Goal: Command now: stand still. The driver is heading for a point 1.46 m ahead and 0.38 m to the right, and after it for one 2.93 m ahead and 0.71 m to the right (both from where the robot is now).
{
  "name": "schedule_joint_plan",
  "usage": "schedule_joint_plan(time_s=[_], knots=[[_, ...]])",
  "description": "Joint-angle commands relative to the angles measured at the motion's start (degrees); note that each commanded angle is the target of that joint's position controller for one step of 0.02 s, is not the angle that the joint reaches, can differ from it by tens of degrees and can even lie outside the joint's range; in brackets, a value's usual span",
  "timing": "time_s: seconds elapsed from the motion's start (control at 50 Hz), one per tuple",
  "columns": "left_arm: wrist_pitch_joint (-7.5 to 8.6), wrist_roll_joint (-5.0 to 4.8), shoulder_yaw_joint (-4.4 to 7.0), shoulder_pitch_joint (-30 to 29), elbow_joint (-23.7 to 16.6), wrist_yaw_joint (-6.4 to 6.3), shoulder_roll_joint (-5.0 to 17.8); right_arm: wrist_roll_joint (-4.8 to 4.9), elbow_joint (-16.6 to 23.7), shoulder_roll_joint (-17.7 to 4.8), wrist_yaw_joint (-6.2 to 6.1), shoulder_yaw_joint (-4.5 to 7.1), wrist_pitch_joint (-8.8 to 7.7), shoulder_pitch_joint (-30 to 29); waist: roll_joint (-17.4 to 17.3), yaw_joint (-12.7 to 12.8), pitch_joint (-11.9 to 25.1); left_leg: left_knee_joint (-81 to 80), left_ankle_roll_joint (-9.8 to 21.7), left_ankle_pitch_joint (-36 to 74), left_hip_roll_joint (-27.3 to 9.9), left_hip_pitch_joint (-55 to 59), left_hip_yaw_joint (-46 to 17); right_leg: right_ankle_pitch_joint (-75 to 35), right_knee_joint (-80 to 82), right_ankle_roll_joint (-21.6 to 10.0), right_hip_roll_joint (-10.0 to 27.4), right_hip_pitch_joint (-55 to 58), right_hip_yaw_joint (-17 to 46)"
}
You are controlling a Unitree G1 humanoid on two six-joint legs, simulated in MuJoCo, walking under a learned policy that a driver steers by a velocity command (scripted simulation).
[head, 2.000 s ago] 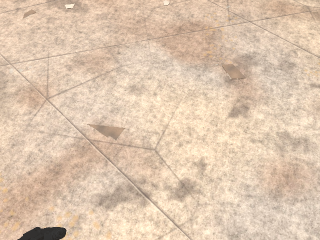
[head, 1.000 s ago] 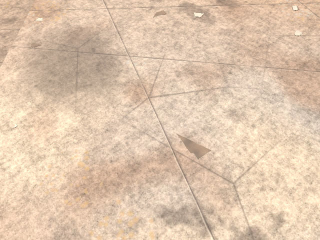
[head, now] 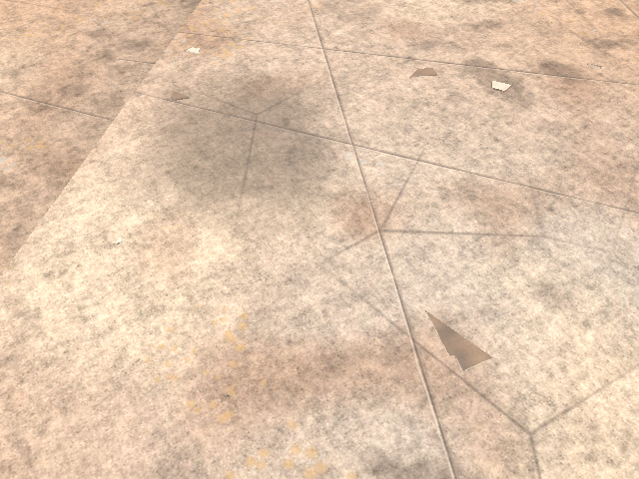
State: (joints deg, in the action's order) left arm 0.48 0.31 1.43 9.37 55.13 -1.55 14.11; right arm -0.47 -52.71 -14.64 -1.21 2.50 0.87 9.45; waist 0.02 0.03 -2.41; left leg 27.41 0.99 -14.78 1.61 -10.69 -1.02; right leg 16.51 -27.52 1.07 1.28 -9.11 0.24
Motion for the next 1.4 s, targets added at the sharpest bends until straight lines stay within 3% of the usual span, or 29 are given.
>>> schedule_joint_plan(time_s=[0.02,0.44,0.46,0.5,0.56,0.62,0.64,0.68,0.7,0.72,0.74,0.76,0.78,0.82,0.86,0.94,0.98,1.02,1.08,1.1,1.12,1.14,1.16,1.18,1.2,1.22,1.26,1.3,1.4], knots=[[0.47,-0.03,1.34,-0.2,-1.2,-0.24,7.3,0.08,1.3,-6.0,-0.36,1.16,-0.67,-0.9,-0.3,0.3,2.1,-3.9,0.9,11.2,-3.1,1.7,-3.2,-10.6,4.5,-1.3,2.1,-1.3,2.0],[0.15,-0.05,0.37,2.3,4.5,-0.75,6.2,0.33,-6.1,-5.3,-0.81,0.31,-0.79,0.4,-0.1,0.1,1.0,-4.6,0.7,9.7,-2.9,1.1,-2.3,-8.8,5.3,-1.2,0.7,-2.1,1.0],[0.07,-0.12,0.28,3.5,5.2,-0.81,5.8,0.38,-6.8,-4.9,-0.85,0.22,-0.73,1.3,-0.2,0.1,2.2,-4.8,0.9,3.6,-2.3,1.5,-1.7,-3.1,5.2,-1.3,-0.1,-1.8,0.3],[-0.07,-0.76,0.58,3.5,5.0,-1.07,6.3,1.08,-7.0,-6.1,-1.03,0.72,-0.58,2.0,-0.7,-0.2,-0.6,-4.5,2.6,-18.0,-1.5,-2.3,-1.9,14.7,3.1,-3.0,-1.4,-5.7,-0.4],[1.63,-1.07,0.43,2.9,3.6,-0.86,5.4,1.59,-6.6,-6.7,-0.73,0.98,-2.3,3.6,-2.9,-0.9,-6.0,-7.1,6.1,-29.0,-5.7,-5.7,-8.7,20.8,-0.1,-4.9,-0.6,-12.8,1.3],[3.97,-1.56,0.02,2.1,2.3,0.37,2.6,2.03,-7.7,-9.3,0.0,1.97,-4.03,8.6,-9.4,-1.6,-4.0,-14.3,12.0,-32.0,-15.3,-0.5,-23.9,10.5,-10.7,-4.7,-2.0,-16.5,-2.2],[4.41,-1.76,0.07,2.0,2.1,0.73,2.7,1.98,-7.2,-9.3,0.1,1.99,-4.27,7.9,-9.4,-1.1,-4.4,-15.8,13.0,-30.9,-16.9,-2.5,-26.5,9.4,-11.5,-5.5,-1.4,-14.8,-1.6],[5.01,-1.96,0.12,6.5,3.4,1.15,2.3,2.21,-4.8,-9.0,0.35,1.74,-4.44,2.3,-8.7,2.8,-4.8,-14.0,11.1,-26.0,-14.7,-9.2,-21.7,8.9,-3.6,-7.6,-1.2,-5.1,-1.7],[5.1,-1.9,0.53,11.9,5.6,1.13,3.2,2.36,-2.9,-7.8,0.5,1.39,-4.42,-2.2,-6.5,5.6,-4.7,-9.5,8.4,-19.9,-10.7,-15.3,-15.6,5.7,2.6,-8.2,-0.6,4.2,0.1],[5.34,-1.7,1.82,19.1,7.9,1.05,7.5,2.32,-0.7,-4.4,0.63,0.5,-4.97,-6.4,2.6,8.1,-3.8,4.3,4.0,-11.0,-3.9,-22.9,-4.9,9.1,8.3,-10.4,5.8,11.8,11.9],[5.6,-1.9,3.63,24.9,9.4,1.56,14.1,1.77,1.7,-2.8,0.74,0.12,-6.38,-7.1,16.6,8.7,-1.8,21.4,0.7,-10.1,1.4,-32.7,3.0,5.6,15.3,-15.9,17.1,20.5,31.4],[6.04,-0.83,2.62,24.4,8.9,1.77,10.8,2.02,1.4,-5.3,0.88,0.74,-7.24,-6.7,11.8,7.5,-2.2,32.7,0.7,-16.7,-0.2,-39.4,-1.0,-1.1,14.9,-18.0,20.6,22.8,36.3],[6.48,-0.49,1.81,22.5,8.0,1.91,7.6,2.64,0.5,-5.2,1.47,0.78,-7.72,-4.0,7.4,5.4,-2.7,38.7,1.7,-13.8,-2.3,-42.3,-3.1,-7.1,13.4,-16.8,19.4,24.1,31.6],[6.38,-0.71,1.26,20.0,6.9,2.41,6.2,2.74,0.3,-4.8,2.09,0.86,-8.09,-4.2,4.1,3.8,-3.1,40.2,2.8,-6.5,-5.5,-46.0,-1.5,-16.8,13.8,-14.0,16.9,24.6,22.4],[5.31,-0.44,0.26,20.2,6.7,2.16,3.5,2.25,1.3,-3.6,2.72,0.88,-7.9,-6.4,4.8,3.4,-2.7,36.0,2.2,-1.8,-7.1,-42.4,0.6,-23.8,15.6,-11.7,13.6,20.9,14.7],[4.44,-0.04,0.28,17.5,4.3,0.46,5.9,1.7,5.3,0.6,3.47,-0.98,-7.03,-15.3,4.8,3.8,-5.2,15.9,-0.6,10.5,-4.3,-28.1,5.2,-22.2,21.1,-10.8,8.3,5.6,5.4],[4.73,-0.45,0.94,19.8,4.8,0.1,8.2,1.93,7.0,-0.4,3.53,-1.12,-6.72,-18.3,6.3,4.2,-5.9,9.6,-0.5,14.0,-2.7,-22.0,6.1,-21.2,23.7,-11.1,9.3,3.3,5.1],[4.94,-1.29,1.42,20.3,5.3,0.1,8.4,2.36,8.2,-2.4,3.67,-0.76,-6.53,-19.1,6.7,3.1,-6.5,5.2,1.1,15.5,-2.8,-21.0,4.5,-23.2,23.2,-10.4,11.2,6.8,4.6],[4.21,-1.03,2.22,18.9,4.9,0.16,9.5,2.23,7.7,-6.4,3.68,1.04,-6.73,-13.4,8.0,-1.6,-0.5,3.6,4.2,13.2,-0.4,-12.6,4.8,-47.5,13.1,-8.3,12.9,14.1,2.8],[3.56,-0.61,2.29,18.1,4.5,0.17,9.4,2.36,5.4,-8.1,3.39,2.23,-6.54,-5.6,8.3,-5.5,4.4,3.9,5.6,12.1,1.1,-3.5,5.7,-55.4,4.0,-7.2,11.7,13.7,1.3],[3.17,-0.17,2.07,17.5,3.8,0.26,9.0,2.52,2.6,-10.1,2.89,3.43,-6.13,3.6,7.8,-9.6,9.6,4.1,7.3,12.1,-0.3,9.7,4.2,-53.3,-7.7,-5.7,9.7,7.3,0.4],[3.28,1.23,1.01,18.8,2.3,0.44,5.9,1.7,0.6,-14.4,2.19,4.46,-5.6,13.2,-1.8,-11.0,17.6,5.0,10.8,7.7,-12.8,26.5,-11.6,-29.5,-27.0,-4.4,5.0,-6.5,-1.2],[4.57,-0.27,-1.02,26.5,2.7,1.22,-2.9,0.72,-0.3,-14.9,3.05,3.99,-5.74,14.5,-17.4,-5.5,26.3,-6.8,20.4,-7.5,-24.9,37.8,-41.3,15.2,-45.6,-2.1,-5.4,-23.3,4.2],[6.14,-2.05,0.51,20.0,1.9,1.51,3.8,1.34,0.0,-9.6,3.29,2.7,-6.14,10.4,-10.9,-6.8,17.8,-12.5,17.3,-12.4,-21.9,30.5,-41.8,15.0,-51.7,-3.6,-2.4,-29.1,8.7],[6.98,-3.4,1.46,13.8,-0.3,1.57,6.8,1.56,0.9,-7.4,3.23,2.02,-6.62,4.7,-7.8,-5.2,8.5,-13.6,14.9,-8.6,-20.4,20.8,-31.9,9.4,-51.4,-4.7,0.5,-31.8,6.5],[7.25,-3.1,1.58,11.3,-0.7,1.07,6.8,1.18,1.8,-6.3,3.45,1.59,-7.18,0.2,-1.6,-3.0,5.2,-15.1,13.8,-0.5,-18.5,11.6,-24.9,3.9,-48.7,-4.8,3.6,-28.6,5.6],[6.13,-1.87,2.26,12.3,-0.7,0.6,5.4,-0.13,1.6,-4.0,3.79,0.87,-7.74,-2.5,-2.5,0.9,3.5,-17.8,12.6,6.5,-14.7,1.5,-15.8,-0.6,-44.0,-4.6,6.9,-22.1,5.4],[4.88,-1.66,2.26,12.7,-1.1,0.44,3.5,0.3,0.4,-3.8,3.67,0.7,-7.87,-1.3,-3.7,2.1,2.1,-20.4,13.2,7.4,-13.6,-2.5,-12.1,-0.5,-40.0,-3.9,7.8,-20.9,4.6],[4.47,-0.46,2.6,0.8,-6.0,0.43,4.3,0.37,-1.4,-7.6,1.48,1.39,-7.53,4.4,-1.9,0.0,-1.5,-23.3,13.3,10.1,-13.1,-1.3,-7.8,-13.7,-23.9,-0.9,8.7,-30.0,3.2]])
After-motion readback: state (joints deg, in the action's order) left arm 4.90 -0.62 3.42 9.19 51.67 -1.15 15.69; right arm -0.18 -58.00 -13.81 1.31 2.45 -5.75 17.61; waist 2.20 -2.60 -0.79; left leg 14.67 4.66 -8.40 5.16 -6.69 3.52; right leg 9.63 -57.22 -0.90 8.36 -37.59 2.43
